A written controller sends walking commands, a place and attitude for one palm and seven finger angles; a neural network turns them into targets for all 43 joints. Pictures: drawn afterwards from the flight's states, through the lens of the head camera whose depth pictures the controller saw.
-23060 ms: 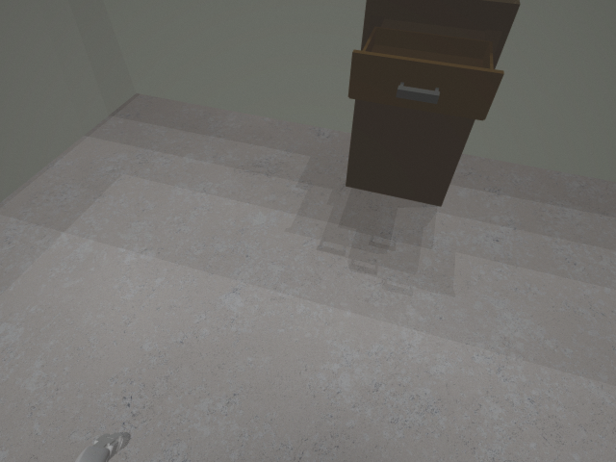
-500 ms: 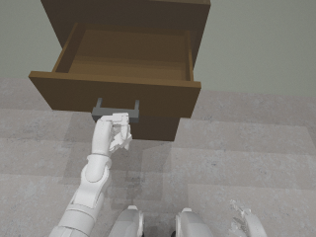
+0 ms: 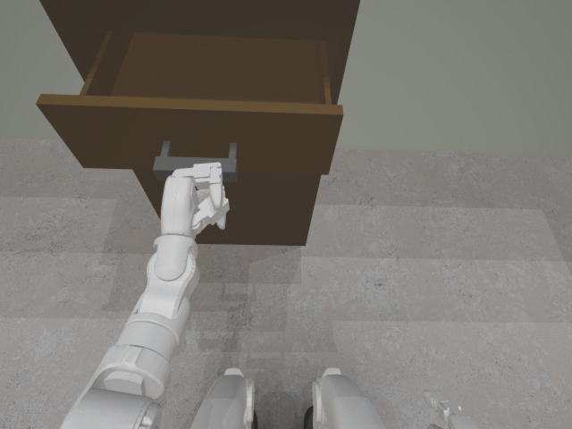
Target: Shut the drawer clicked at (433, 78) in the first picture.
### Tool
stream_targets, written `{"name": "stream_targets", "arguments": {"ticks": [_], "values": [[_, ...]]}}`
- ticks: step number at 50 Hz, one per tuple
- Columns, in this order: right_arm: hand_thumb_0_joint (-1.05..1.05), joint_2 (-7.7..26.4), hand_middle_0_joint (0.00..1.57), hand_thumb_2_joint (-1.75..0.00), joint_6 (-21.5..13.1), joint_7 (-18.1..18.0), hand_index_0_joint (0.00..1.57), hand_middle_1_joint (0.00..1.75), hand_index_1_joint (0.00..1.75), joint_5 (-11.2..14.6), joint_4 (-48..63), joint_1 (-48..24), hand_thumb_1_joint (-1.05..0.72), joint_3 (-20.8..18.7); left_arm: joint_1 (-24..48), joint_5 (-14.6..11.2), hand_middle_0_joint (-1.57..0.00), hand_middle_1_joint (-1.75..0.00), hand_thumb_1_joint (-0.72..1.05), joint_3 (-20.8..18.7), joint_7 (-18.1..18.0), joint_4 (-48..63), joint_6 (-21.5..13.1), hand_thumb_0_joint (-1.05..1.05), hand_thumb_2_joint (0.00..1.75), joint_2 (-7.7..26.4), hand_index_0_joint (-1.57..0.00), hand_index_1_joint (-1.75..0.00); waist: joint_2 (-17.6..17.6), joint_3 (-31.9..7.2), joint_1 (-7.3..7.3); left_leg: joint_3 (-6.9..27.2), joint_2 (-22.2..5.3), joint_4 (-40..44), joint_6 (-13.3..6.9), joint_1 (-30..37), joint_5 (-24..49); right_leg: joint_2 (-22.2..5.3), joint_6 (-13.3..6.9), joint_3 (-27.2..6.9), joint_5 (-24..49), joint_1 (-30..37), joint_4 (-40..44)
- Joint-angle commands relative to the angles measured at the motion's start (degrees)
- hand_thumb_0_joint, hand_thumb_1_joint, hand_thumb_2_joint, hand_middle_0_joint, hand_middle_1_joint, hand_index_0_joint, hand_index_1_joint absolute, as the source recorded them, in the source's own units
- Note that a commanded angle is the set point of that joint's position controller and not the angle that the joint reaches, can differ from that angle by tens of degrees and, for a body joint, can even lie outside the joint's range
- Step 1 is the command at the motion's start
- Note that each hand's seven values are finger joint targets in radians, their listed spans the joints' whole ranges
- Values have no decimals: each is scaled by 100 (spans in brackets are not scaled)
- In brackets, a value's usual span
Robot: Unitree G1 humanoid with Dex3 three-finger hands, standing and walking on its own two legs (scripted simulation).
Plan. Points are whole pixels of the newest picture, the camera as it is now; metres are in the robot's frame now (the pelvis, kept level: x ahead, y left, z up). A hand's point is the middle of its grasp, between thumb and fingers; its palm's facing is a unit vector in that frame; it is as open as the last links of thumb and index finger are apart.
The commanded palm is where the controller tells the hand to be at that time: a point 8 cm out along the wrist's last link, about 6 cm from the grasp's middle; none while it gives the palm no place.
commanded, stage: push the drawer shut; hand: left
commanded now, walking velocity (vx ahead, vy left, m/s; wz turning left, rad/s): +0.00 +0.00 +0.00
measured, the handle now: (198, 158) +0.49 +0.12 +0.04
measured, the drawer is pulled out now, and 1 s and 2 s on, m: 0.16 0.04 0.00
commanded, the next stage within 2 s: pull the fist back off the drawer in 1.54 s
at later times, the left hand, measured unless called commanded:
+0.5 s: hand (231, 166) +0.48 +0.07 +0.04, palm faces -0.01 -1.00 -0.04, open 3.1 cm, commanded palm +0.47 +0.12 +0.04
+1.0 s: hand (233, 136) +0.53 +0.07 +0.05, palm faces -0.02 -1.00 -0.04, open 3.1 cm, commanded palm +0.53 +0.12 +0.04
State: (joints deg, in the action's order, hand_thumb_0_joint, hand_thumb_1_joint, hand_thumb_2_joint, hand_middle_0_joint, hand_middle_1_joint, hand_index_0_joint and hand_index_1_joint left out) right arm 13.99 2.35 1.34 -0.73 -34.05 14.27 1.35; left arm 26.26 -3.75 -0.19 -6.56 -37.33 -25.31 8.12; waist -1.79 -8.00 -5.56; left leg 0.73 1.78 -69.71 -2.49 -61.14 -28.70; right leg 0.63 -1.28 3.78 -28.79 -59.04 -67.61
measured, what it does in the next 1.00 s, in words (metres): stands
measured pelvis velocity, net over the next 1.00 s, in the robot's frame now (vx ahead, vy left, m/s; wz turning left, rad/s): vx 0.00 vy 0.00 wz -0.03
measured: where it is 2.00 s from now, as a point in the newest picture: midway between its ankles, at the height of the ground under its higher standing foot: outside the picture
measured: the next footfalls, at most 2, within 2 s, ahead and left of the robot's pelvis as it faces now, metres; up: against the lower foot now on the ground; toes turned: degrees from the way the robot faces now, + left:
none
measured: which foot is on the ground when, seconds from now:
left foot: down 0.00-1.00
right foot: down 0.00-1.00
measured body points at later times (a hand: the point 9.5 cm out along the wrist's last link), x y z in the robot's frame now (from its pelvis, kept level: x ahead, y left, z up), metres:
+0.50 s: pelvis +0.00 -0.01 +0.00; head +0.13 -0.01 +0.43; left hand +0.47 +0.13 +0.05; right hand +0.05 -0.27 -0.13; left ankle +0.04 +0.09 -0.63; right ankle +0.03 -0.11 -0.63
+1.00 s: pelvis +0.00 +0.00 -0.01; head +0.15 +0.01 +0.41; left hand +0.53 +0.13 +0.05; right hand -0.01 -0.26 -0.13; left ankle +0.04 +0.09 -0.63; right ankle +0.03 -0.11 -0.63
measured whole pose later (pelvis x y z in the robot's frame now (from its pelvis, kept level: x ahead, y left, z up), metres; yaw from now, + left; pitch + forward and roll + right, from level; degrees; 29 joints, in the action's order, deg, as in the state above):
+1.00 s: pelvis +0.00 +0.00 -0.01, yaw -2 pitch +26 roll -3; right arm 14.9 2.7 3.0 -3.4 -36.6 20.4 1.9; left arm 57.1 -0.1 -14.7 -3.4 -70.0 -29.2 18.7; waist -3.0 -7.7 -12.2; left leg 0.9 0.3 -72.6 -2.2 -70.0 -28.9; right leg 2.1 -1.7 4.0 -28.1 -67.8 -69.5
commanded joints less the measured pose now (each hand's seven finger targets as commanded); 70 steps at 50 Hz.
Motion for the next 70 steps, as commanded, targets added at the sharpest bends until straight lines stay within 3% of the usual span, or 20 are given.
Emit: {"name": "stream_targets", "arguments": {"ticks": [1, 2, 4, 7, 11, 15, 19, 22, 23, 26, 33, 38, 41, 49, 51, 54, 56, 59, 66, 70], "values": [[0, 874, 20, -90, -168, -57, 20, 30, 30, -1, 446, 371, -90, -372, 2778, 19, -140, -160, 90, -191, 9, 846, -331, 0, 90, 391, -140, -160, -38, -2268, -388, 385, -169, 1020, 117, 1844, 805, 42, -44, -165, 666, 622, 1025], [0, 899, 20, -90, -167, -72, 20, 30, 30, -3, 434, 416, -90, -372, 2822, 32, -140, -160, 90, -334, -4, 778, -355, 0, 90, 565, -140, -160, 42, -2282, -386, 393, -174, 1021, 106, 1809, 880, 61, -46, -168, 726, 674, 1010], [0, 864, 20, -90, -165, -60, 20, 30, 30, -6, 403, 445, -90, -364, 3110, 23, -140, -160, 90, -249, 20, 634, -384, 0, 90, 442, -140, -160, 34, -2302, -453, 324, -152, 987, 86, 1708, 827, 46, -25, -211, 724, 736, 1060], [0, 881, 20, -90, -181, -80, 20, 30, 30, -10, 359, 528, -90, -359, 3327, 7, -140, -160, 90, -608, 46, 352, -458, 0, 90, 825, -140, -160, 75, -2296, -437, 236, -117, 929, 57, 1401, 687, 62, -16, -324, 662, 914, 1105], [0, 847, 20, -90, -194, -71, 20, 30, 30, -24, 298, 618, -90, -356, 3720, 4, -140, -160, 90, -586, 125, 45, -559, 0, 90, 752, -140, -160, 48, -2336, -512, 181, -106, 893, 49, 1319, 728, 53, 0, -378, 740, 976, 1139], [0, 872, 20, -90, -185, -47, 20, 30, 30, -51, 263, 762, -90, -381, 3890, 13, -140, -160, 90, -810, 192, -66, -655, 0, 90, 973, -140, -160, -62, -2729, -490, 179, -119, 832, 61, 1497, 1032, 78, -3, -391, 1036, 1046, 1051], [0, 876, 20, -90, -170, -14, 20, 30, 30, -64, 190, 879, -90, -386, 4275, 2, -140, -160, 90, -737, 253, -394, -665, 0, 90, 858, -140, -160, -55, -2529, -634, 193, -130, 817, 46, 1468, 1033, 94, 6, -359, 1053, 883, 1063], [0, 918, 20, -90, -172, -14, 20, 30, 30, -80, 176, 985, -90, -396, 4368, 20, -140, -160, 90, -1026, 242, -470, -739, 0, 90, 1195, -140, -160, -53, -2688, -585, 181, -132, 792, 39, 1446, 1136, 110, 1, -386, 1187, 964, 1012], [0, 899, 20, -90, -164, 3, 20, 30, 30, -87, 167, 993, -90, -387, 4429, 39, -140, -160, 90, -951, 261, -554, -751, 0, 90, 1090, -140, -160, -163, -2710, -600, 172, -122, 795, 47, 1472, 1147, 109, 5, -394, 1196, 938, 1020], [0, 906, 20, -90, -154, 4, 20, 30, 30, -95, 103, 1034, -90, -380, 4766, 76, -140, -160, 90, -1065, 275, -862, -800, 0, 90, 1264, -140, -160, 2, -2477, -695, 147, -115, 745, 26, 1160, 859, 106, 24, -447, 950, 905, 1080], [0, 961, 20, -90, -136, 25, 20, 30, 30, -161, 34, 1252, -90, -374, 5390, 179, -140, -160, 90, -1267, 305, -1183, -892, 0, 90, 1561, -140, -160, -336, -2778, -790, 221, -131, 670, 16, 1376, 1030, 145, 5, -403, 1008, 638, 960], [0, 995, 20, -90, -93, 54, 20, 30, 30, -190, 23, 1376, -90, -356, 5670, 232, -140, -160, 90, -1306, 349, -1453, -846, 0, 90, 1661, -140, -160, -395, -2901, -861, 290, -151, 638, 20, 1450, 1112, 175, -8, -353, 1023, 507, 915], [0, 1017, 20, -90, -74, 71, 20, 30, 30, -209, -19, 1422, -90, -344, 5991, 266, -140, -160, 90, -1266, 319, -1640, -797, 0, 90, 1650, -140, -160, -442, -2741, -977, 343, -164, 632, 16, 1388, 951, 187, -11, -324, 830, 283, 922], [0, 1096, 20, -90, -35, 106, 20, 30, 30, -268, -58, 1652, -90, -297, 6529, 363, -140, -160, 90, -1507, 307, -2074, -697, 0, 90, 2051, -140, -160, -430, -2761, -1149, 399, -183, 519, -16, 1183, 921, 233, -8, -301, 777, 106, 863], [0, 1113, 20, -90, -30, 100, 20, 30, 30, -287, -49, 1702, -90, -280, 6687, 403, -140, -160, 90, -1656, 299, -2040, -689, 0, 90, 2319, -140, -160, -573, -2884, -1128, 422, -193, 485, -12, 1171, 948, 242, -25, -303, 762, 99, 809], [0, 1126, 20, -90, -23, 133, 20, 30, 30, -316, -88, 1776, -90, -285, 6882, 422, -140, -160, 90, -1532, 305, -2132, -642, 0, 90, 2131, -140, -160, -750, -2965, -1229, 522, -226, 460, 12, 1459, 1159, 246, -25, -225, 861, -207, 749], [0, 1158, 20, -90, -2, 132, 20, 30, 30, -324, -83, 1841, -90, -271, 6914, 472, -140, -160, 90, -1712, 294, -2208, -595, 0, 90, 2425, -140, -160, -772, -3027, -1185, 519, -231, 437, 18, 1352, 1144, 247, -29, -232, 836, -148, 730], [0, 1150, 20, -90, 5, 155, 20, 30, 30, -347, -136, 1932, -90, -267, 7175, 523, -140, -160, 90, -1625, 283, -2277, -524, 0, 90, 2351, -140, -160, -916, -3090, -1308, 575, -254, 378, 15, 1467, 1279, 259, -23, -194, 909, -337, 682], [0, 1185, 20, -90, 54, 186, 20, 30, 30, -384, -149, 2118, -90, -235, 7411, 605, -140, -160, 90, -1829, 305, -2335, -398, 0, 90, 2711, -140, -160, -1071, -3288, -1339, 632, -296, 299, 28, 1549, 1605, 288, -38, -163, 1089, -342, 634], [0, 1205, 20, -90, 68, 180, 20, 30, 30, -387, -216, 2200, -90, -228, 7848, 622, -140, -160, 90, -1815, 267, -2379, -342, 0, 90, 2768, -140, -160, -1002, -3058, -1531, 665, -313, 279, 6, 1440, 1394, 301, -11, -155, 952, -528, 685]]}}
